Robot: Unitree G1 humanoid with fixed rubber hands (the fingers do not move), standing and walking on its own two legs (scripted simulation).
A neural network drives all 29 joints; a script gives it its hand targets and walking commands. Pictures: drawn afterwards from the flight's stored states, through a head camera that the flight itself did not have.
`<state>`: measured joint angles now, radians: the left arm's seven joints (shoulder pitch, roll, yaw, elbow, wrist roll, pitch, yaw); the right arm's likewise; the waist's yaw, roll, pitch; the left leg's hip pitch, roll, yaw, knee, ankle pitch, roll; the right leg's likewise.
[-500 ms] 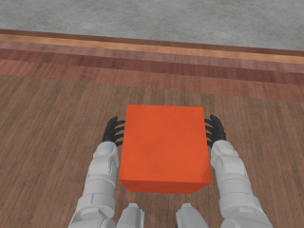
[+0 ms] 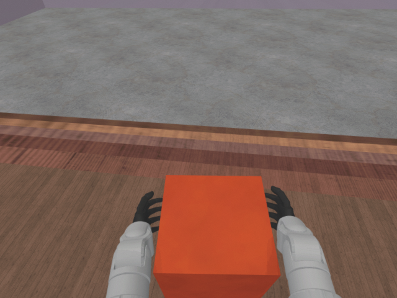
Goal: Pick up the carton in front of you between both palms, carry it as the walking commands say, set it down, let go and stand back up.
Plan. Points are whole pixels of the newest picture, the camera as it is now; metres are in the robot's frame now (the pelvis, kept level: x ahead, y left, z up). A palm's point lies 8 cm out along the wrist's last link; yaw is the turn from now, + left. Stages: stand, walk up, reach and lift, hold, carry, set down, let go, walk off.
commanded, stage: reach and lift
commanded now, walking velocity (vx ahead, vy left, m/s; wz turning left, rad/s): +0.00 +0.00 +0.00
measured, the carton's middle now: (212, 242) +0.29 +0.00 -0.06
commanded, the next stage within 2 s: hold in 1.02 s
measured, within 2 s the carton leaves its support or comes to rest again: neither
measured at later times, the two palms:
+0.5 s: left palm (140, 222) +0.29 +0.15 +0.04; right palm (286, 217) +0.30 -0.15 +0.04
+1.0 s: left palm (139, 219) +0.29 +0.15 +0.05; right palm (287, 213) +0.30 -0.15 +0.05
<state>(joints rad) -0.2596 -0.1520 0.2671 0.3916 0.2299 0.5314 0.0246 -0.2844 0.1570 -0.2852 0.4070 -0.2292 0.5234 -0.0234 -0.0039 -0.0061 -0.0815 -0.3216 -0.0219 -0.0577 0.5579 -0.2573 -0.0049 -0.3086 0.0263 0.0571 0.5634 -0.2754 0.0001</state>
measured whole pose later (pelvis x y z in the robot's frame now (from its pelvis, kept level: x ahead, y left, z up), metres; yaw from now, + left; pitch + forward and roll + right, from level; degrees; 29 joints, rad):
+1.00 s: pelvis +0.01 +0.00 +0.01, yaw +0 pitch -6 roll +0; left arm -0.25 -0.15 0.22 0.26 0.28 0.69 0.00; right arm -0.27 0.15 -0.24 0.29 -0.28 0.67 0.01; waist 0.00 -0.01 0.02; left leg -0.07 -0.02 -0.06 0.37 -0.19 0.00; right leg -0.07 0.02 0.07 0.38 -0.21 0.00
